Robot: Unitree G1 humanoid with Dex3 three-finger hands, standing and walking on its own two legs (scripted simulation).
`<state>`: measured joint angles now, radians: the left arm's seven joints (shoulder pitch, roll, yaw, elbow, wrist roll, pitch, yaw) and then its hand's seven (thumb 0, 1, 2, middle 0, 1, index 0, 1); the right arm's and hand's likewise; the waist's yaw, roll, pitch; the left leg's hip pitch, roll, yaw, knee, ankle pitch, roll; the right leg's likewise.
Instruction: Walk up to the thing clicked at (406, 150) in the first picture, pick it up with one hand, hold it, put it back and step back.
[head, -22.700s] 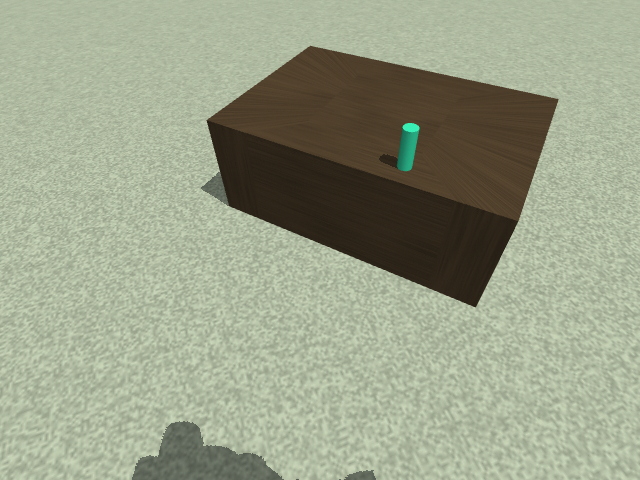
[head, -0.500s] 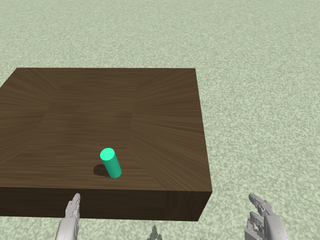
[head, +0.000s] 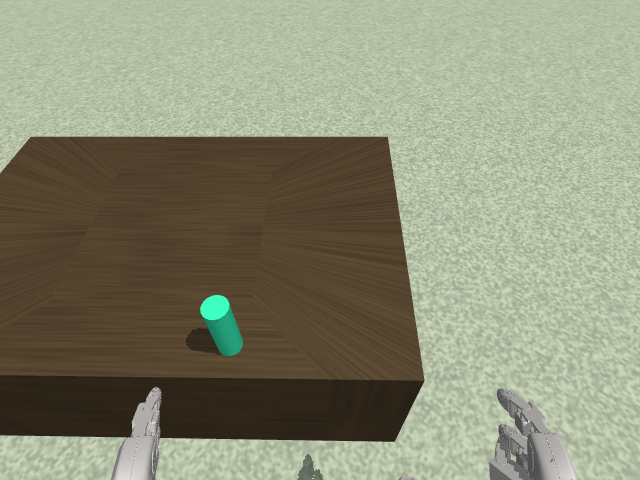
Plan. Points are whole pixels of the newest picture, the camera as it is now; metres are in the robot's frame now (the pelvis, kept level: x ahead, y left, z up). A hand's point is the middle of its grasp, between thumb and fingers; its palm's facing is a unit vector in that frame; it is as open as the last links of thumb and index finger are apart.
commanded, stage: home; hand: left
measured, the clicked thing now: (223, 327) +0.44 +0.21 -0.20
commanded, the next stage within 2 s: stand in 1.30 s
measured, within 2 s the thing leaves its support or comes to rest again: neither
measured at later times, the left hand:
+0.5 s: hand (189, 460) +0.18 +0.18 -0.05, palm faces +0.11 -0.96 -0.24, open 17.3 cm
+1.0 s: hand (189, 472) +0.17 +0.18 -0.05, palm faces +0.12 -0.95 -0.28, open 17.4 cm
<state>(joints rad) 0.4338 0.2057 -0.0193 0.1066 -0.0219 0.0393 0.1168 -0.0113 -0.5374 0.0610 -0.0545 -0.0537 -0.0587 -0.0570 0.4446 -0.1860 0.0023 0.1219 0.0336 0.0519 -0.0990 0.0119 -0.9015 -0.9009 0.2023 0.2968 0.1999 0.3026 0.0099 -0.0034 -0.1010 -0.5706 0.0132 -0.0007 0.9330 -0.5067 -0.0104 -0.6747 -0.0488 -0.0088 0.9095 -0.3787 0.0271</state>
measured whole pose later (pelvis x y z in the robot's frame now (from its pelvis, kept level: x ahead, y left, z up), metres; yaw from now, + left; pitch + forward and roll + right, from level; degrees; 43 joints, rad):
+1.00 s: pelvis +0.01 +0.00 +0.00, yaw +1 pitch +8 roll -1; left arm 0.48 0.21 -0.01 0.02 -0.01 0.14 0.14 -0.01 -0.54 0.06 -0.05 -0.06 -0.06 -0.06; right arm 0.32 -0.22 0.01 0.44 0.03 -0.03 -0.12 0.01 -0.90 -0.90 0.20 0.30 0.20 0.30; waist -0.02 0.02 -0.09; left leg -0.57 0.03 -0.03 0.96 -0.53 -0.02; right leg -0.65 -0.04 -0.04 0.91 -0.39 0.02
